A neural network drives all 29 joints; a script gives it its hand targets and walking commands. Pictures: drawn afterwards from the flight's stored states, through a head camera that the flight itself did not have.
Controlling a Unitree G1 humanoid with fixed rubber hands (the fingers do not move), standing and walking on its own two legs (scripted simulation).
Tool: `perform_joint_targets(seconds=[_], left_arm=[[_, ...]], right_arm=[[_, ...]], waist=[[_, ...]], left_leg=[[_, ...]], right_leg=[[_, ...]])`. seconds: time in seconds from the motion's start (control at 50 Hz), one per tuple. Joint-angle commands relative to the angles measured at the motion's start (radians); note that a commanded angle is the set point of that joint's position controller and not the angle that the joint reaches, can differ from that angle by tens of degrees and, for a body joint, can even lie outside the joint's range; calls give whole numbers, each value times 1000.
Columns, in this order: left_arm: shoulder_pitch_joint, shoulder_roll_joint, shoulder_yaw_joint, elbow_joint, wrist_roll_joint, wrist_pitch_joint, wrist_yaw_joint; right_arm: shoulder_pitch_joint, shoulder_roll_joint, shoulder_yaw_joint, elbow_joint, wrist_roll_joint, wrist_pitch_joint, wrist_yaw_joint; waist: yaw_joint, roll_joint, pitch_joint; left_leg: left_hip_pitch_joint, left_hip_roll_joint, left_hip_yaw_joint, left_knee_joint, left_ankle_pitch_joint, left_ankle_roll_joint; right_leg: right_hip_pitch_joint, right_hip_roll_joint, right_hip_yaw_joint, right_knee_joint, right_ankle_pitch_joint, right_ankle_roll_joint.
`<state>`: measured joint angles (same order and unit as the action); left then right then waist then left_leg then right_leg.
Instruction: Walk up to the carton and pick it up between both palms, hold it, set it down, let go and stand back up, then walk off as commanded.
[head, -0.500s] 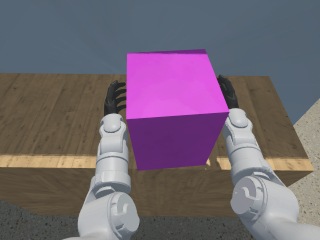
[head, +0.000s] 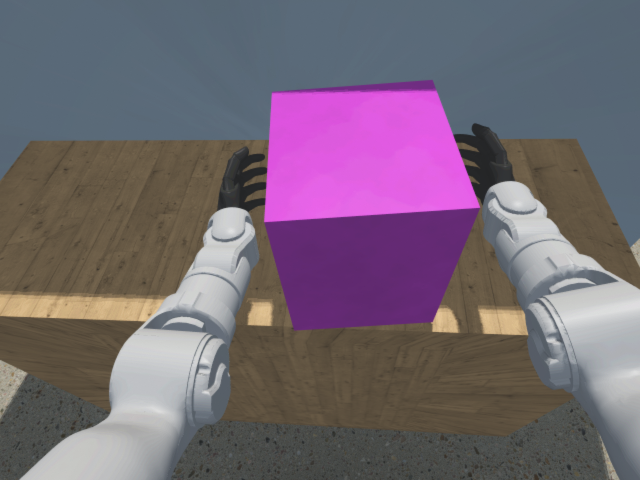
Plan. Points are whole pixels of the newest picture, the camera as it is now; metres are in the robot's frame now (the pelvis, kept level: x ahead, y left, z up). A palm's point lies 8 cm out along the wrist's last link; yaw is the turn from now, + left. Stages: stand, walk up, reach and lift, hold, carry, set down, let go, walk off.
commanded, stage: set down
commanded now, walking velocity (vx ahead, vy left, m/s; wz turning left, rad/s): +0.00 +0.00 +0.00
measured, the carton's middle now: (357, 215) +0.45 +0.05 +0.06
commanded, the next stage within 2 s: none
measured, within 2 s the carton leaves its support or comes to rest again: neither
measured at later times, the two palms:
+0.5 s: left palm (214, 158) +0.42 +0.21 +0.17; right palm (538, 138) +0.48 -0.15 +0.17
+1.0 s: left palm (188, 157) +0.40 +0.23 +0.19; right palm (561, 133) +0.47 -0.16 +0.19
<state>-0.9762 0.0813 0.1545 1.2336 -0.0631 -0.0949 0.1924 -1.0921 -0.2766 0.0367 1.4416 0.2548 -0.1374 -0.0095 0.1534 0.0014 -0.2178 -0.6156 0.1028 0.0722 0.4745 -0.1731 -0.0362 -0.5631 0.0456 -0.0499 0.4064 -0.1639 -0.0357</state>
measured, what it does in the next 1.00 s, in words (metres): stands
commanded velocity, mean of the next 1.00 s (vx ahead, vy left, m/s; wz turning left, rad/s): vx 0.00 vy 0.00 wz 0.00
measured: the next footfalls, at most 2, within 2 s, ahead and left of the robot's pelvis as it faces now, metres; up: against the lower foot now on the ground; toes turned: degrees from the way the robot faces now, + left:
none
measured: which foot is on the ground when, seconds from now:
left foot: down 0.00-1.00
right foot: down 0.00-1.00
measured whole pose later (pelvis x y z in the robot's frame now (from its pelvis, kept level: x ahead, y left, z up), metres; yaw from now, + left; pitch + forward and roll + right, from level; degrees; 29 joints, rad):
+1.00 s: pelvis +0.00 +0.00 +0.01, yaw +2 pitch +9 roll -1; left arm -0.92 0.20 0.13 0.66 -0.13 0.49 0.17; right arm -1.08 -0.44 0.12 1.15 0.43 0.22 0.06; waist 0.09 -0.01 -0.12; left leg -0.39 0.07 0.03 0.36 -0.13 -0.04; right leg -0.33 0.04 -0.06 0.31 -0.13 -0.04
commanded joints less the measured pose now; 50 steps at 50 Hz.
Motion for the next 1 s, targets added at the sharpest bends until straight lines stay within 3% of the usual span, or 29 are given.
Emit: perform_joint_targets(seconds=[0.0, 0.06, 0.08, 0.22, 0.26, 0.32, 0.34, 0.38, 0.42, 0.44, 0.52, 0.56, 0.66, 0.72, 0.76, 0.78, 0.88, 0.98], left_arm=[[-504, 161, -53, -185, -66, -44, -3], [-537, 175, -80, -243, -99, -10, -8], [-552, 176, -97, -248, -107, 9, -7], [-551, 239, -73, -179, -115, 89, -33], [-562, 244, -81, -159, -128, 99, -37], [-580, 275, -65, -200, -125, 117, -39], [-599, 276, -65, -219, -131, 127, -38], [-624, 292, -59, -252, -121, 154, -32], [-616, 298, -40, -274, -108, 185, -30], [-622, 300, -37, -279, -108, 199, -29], [-627, 290, -51, -337, -112, 274, -21], [-628, 279, -68, -358, -123, 307, -16], [-605, 292, -48, -416, -126, 397, -16], [-592, 294, -40, -487, -114, 449, -10], [-554, 273, -50, -529, -112, 476, -12], [-532, 270, -39, -555, -103, 491, -15], [-393, 233, -14, -712, -61, 554, -26], [-278, 202, 1, -859, -37, 573, -30]], right_arm=[[-516, -191, 44, -172, 75, -41, 18], [-548, -220, 82, -205, 126, -26, 31], [-562, -241, 80, -204, 141, -19, 36], [-579, -234, 136, -229, 155, 61, 50], [-586, -228, 135, -212, 156, 83, 48], [-597, -227, 142, -246, 163, 101, 41], [-618, -250, 129, -255, 158, 108, 36], [-623, -258, 133, -244, 169, 126, 37], [-634, -257, 129, -270, 168, 142, 34], [-635, -271, 113, -271, 164, 149, 27], [-661, -293, 104, -290, 184, 194, 29], [-653, -300, 95, -282, 190, 221, 35], [-646, -313, 88, -317, 190, 280, 40], [-643, -331, 82, -341, 198, 306, 48], [-597, -333, 70, -344, 193, 320, 55], [-574, -324, 82, -350, 197, 326, 59], [-444, -357, 55, -405, 177, 328, 63], [-352, -347, 41, -539, 164, 307, 73]], waist=[[-4, -54, -660], [9, -22, -700], [-4, -15, -699], [4, -133, -607], [2, -141, -588], [7, -147, -615], [-6, -147, -612], [10, -110, -602], [12, -119, -610], [-3, -111, -585], [-12, -83, -578], [-21, -55, -557], [-38, -76, -504], [-35, -42, -514], [-54, -28, -498], [-44, -21, -488], [-68, 23, -464], [-80, 3, -401]], left_leg=[[314, -78, 14, 61, 441, -33], [321, -78, 10, 69, 453, -39], [332, -77, 5, 67, 442, -41], [189, -86, 11, 5, 239, 7], [173, -85, 7, -13, 206, 16], [161, -92, 14, -23, 226, 20], [164, -91, 12, -26, 232, 14], [182, -95, 17, -33, 231, 10], [192, -95, 18, -36, 249, 10], [195, -97, 15, -41, 243, 7], [249, -98, 11, -48, 273, -6], [288, -98, 3, -45, 266, -10], [314, -99, -3, -65, 273, -11], [360, -101, -5, -72, 304, -20], [405, -100, -13, -71, 329, -26], [414, -98, -15, -71, 343, -25], [496, -104, -23, -76, 421, -39], [503, -109, -30, -86, 401, -30]], right_leg=[[257, 31, 35, 36, 384, 35], [254, 27, 32, 40, 403, 32], [246, 29, 29, 34, 391, 33], [342, 3, 59, 39, 346, 49], [347, -2, 63, 34, 318, 52], [414, -7, 71, 40, 390, 60], [417, -4, 68, 41, 400, 62], [430, -4, 70, 33, 388, 62], [443, -3, 72, 27, 420, 62], [442, -2, 69, 23, 420, 63], [434, 5, 62, 2, 422, 64], [395, 10, 52, -15, 361, 56], [413, 11, 42, -40, 370, 60], [418, 18, 34, -50, 364, 58], [412, 24, 29, -61, 348, 52], [415, 22, 30, -62, 369, 50], [448, 28, 20, -68, 429, 54], [467, 31, 21, -68, 391, 51]])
